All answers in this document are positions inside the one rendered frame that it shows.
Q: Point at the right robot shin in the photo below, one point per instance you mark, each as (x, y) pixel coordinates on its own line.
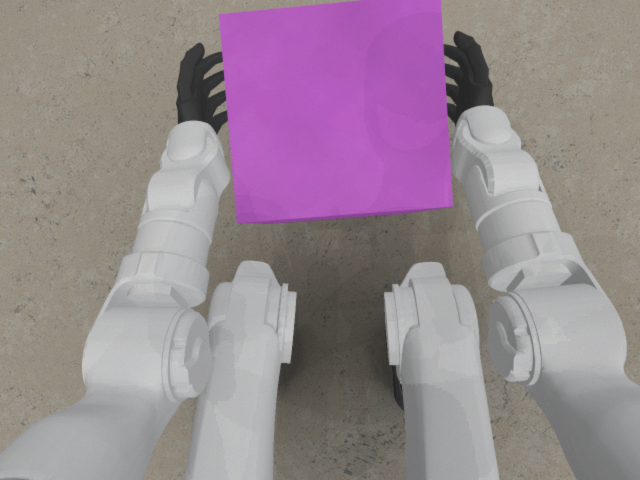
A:
(464, 302)

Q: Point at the carton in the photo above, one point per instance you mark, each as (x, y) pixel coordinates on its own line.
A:
(337, 110)

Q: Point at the robot left upper arm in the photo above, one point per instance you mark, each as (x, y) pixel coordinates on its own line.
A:
(141, 363)

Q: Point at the robot left forearm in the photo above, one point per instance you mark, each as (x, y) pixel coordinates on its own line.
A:
(167, 266)

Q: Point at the left robot hand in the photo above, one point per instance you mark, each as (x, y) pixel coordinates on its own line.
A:
(192, 102)

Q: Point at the robot right forearm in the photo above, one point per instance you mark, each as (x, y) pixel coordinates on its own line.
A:
(523, 244)

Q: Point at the robot right thigh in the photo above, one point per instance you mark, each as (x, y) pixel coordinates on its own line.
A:
(447, 425)

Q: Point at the robot right upper arm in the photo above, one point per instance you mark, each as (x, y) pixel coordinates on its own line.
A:
(565, 345)

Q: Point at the right robot hand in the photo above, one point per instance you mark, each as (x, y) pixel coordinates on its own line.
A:
(472, 77)

